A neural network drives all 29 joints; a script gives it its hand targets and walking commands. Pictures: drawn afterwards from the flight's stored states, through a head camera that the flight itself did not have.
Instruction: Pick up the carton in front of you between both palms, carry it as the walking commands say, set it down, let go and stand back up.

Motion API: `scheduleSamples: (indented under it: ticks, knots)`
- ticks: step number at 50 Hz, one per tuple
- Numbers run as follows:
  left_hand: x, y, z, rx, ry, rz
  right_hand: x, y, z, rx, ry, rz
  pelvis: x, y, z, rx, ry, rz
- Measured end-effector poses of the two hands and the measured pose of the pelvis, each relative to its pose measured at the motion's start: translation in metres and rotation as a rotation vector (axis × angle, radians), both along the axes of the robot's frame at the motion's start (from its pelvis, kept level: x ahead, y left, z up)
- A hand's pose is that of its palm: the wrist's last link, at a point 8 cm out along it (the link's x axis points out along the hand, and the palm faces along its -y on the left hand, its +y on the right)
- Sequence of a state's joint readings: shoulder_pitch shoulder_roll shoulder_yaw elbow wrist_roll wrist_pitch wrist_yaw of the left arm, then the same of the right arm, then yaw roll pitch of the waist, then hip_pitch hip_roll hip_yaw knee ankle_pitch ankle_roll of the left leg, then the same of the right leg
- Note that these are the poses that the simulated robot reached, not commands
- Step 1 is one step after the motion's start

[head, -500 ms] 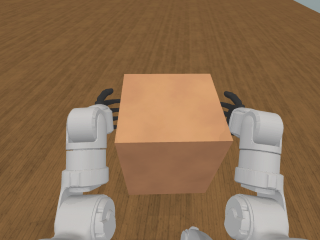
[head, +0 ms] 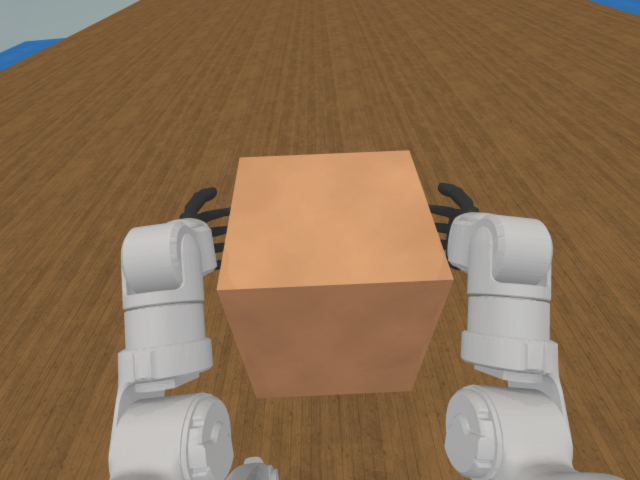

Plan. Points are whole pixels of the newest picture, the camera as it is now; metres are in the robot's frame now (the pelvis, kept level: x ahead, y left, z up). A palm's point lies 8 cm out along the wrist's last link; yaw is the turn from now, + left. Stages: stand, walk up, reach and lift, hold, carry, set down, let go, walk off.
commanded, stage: carry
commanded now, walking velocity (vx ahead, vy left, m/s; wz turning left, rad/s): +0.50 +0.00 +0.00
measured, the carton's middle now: (329, 279) +0.36 -0.01 +0.11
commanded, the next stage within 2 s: none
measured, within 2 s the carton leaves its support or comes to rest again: neither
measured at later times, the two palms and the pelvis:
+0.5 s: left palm (236, 205) +0.62 +0.16 +0.06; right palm (393, 189) +0.62 -0.14 +0.07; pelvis +0.32 +0.01 +0.01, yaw +0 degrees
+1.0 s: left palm (259, 124) +0.88 +0.14 +0.11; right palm (385, 109) +0.91 -0.16 +0.11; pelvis +0.65 -0.03 +0.01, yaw +4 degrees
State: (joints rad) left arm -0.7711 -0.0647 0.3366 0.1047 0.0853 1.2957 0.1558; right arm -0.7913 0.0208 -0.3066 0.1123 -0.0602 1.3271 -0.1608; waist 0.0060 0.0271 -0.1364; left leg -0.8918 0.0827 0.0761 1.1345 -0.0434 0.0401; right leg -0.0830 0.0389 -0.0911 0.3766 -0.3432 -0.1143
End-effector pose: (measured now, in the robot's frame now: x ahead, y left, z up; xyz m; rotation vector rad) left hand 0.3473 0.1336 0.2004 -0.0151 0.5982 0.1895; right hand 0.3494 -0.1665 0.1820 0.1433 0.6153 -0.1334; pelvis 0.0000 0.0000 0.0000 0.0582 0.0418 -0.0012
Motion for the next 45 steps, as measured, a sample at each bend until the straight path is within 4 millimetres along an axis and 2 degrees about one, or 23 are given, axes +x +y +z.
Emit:
scheduleSamples:
  ticks: [5,11,16,19,24,28,33,36,40,45]
  knots:
    - [0.067,0.004,-0.026,-0.016,0.024,-0.012,0.067,0.004,-0.015,-0.023,0.023,-0.012,0.066,0.005,-0.009,-0.011,0.014,-0.013]
    - [0.155,0.020,-0.081,-0.060,0.070,-0.017,0.151,0.019,-0.060,-0.056,0.072,-0.026,0.160,0.015,-0.029,-0.042,-0.013,-0.026]
    - [0.207,0.027,-0.117,-0.090,0.158,-0.008,0.197,0.027,-0.097,-0.048,0.158,-0.035,0.211,0.018,-0.013,-0.043,0.015,-0.020]
    - [0.231,0.029,-0.130,-0.115,0.176,0.005,0.220,0.029,-0.107,-0.049,0.175,-0.049,0.243,0.018,-0.002,-0.063,0.036,-0.011]
    - [0.268,0.029,-0.138,-0.153,0.148,0.039,0.263,0.029,-0.108,-0.063,0.146,-0.046,0.308,0.010,0.010,-0.091,0.059,0.000]
    - [0.305,0.022,-0.136,-0.111,0.129,0.022,0.306,0.023,-0.104,-0.114,0.124,0.007,0.366,-0.001,0.012,-0.102,0.061,0.004]
    - [0.368,0.002,-0.121,-0.093,0.023,0.013,0.369,0.002,-0.091,-0.124,0.018,0.021,0.445,-0.022,-0.002,-0.088,0.046,0.024]
    - [0.405,-0.011,-0.116,-0.059,-0.026,0.013,0.408,-0.011,-0.093,-0.100,-0.033,0.027,0.495,-0.035,-0.017,-0.084,0.043,0.053]
    - [0.434,-0.014,-0.114,-0.034,0.053,0.034,0.445,-0.014,-0.096,-0.078,0.045,0.053,0.540,-0.042,-0.007,-0.077,0.040,0.078]
    - [0.476,-0.007,-0.102,-0.047,0.066,0.074,0.499,-0.006,-0.082,-0.089,0.058,0.091,0.593,-0.044,0.005,-0.068,0.040,0.074]
